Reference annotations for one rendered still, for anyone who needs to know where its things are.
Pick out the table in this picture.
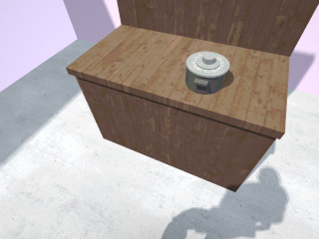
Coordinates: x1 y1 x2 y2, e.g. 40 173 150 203
66 0 319 192

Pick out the pot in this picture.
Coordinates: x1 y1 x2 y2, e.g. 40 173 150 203
185 67 225 95

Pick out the lid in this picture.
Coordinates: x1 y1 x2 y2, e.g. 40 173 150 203
186 51 230 78

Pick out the knob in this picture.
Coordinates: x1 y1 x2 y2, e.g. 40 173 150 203
202 53 215 64

